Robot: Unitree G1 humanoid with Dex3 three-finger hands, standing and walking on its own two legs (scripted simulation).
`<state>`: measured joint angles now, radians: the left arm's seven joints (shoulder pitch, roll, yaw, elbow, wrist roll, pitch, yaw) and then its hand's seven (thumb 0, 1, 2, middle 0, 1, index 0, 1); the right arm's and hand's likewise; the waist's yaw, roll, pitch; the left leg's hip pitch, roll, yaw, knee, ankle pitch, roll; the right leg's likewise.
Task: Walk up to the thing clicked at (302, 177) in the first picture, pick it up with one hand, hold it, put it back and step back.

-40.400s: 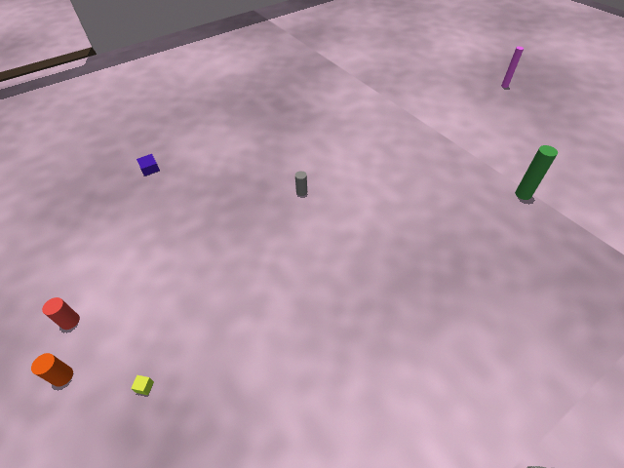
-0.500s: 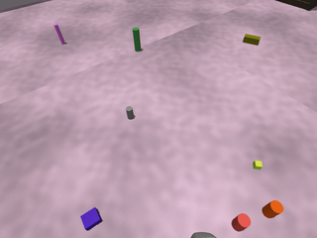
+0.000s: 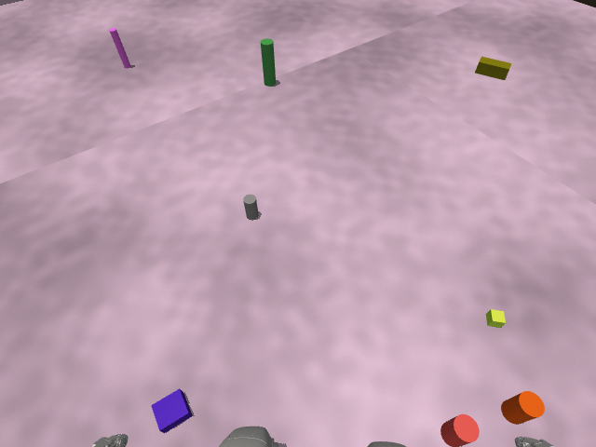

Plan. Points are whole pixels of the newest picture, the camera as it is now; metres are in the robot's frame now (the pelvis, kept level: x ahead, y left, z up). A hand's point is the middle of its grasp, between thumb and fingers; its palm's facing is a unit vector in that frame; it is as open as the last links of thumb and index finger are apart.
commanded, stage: step back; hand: left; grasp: from above
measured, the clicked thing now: (251, 207) +1.04 +0.25 -0.71
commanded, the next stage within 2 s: stand in 0.20 s
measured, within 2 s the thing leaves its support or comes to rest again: neither
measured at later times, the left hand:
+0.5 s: hand out of the picture +0.11 +0.25 -0.13, palm faces -0.04 -0.94 -0.34, open 7.4 cm
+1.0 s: hand out of the picture +0.10 +0.26 -0.14, palm faces -0.07 -0.94 -0.33, open 7.4 cm
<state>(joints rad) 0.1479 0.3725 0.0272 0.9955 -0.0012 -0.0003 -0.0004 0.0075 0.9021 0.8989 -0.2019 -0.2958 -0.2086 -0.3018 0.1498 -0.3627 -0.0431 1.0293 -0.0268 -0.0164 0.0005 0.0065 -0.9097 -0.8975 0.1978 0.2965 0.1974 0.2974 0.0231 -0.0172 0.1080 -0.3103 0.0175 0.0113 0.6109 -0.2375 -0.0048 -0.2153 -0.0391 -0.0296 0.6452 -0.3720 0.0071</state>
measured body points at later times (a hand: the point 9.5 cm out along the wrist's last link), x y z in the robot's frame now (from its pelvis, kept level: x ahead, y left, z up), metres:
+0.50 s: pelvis +0.02 +0.00 +0.02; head +0.03 +0.00 +0.47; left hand +0.11 +0.30 -0.11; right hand +0.12 -0.29 -0.11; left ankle +0.06 +0.13 -0.72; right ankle -0.01 -0.13 -0.72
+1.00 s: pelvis +0.01 +0.01 +0.02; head +0.02 +0.01 +0.47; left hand +0.10 +0.30 -0.11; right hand +0.07 -0.29 -0.11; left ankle +0.06 +0.13 -0.72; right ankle -0.01 -0.13 -0.72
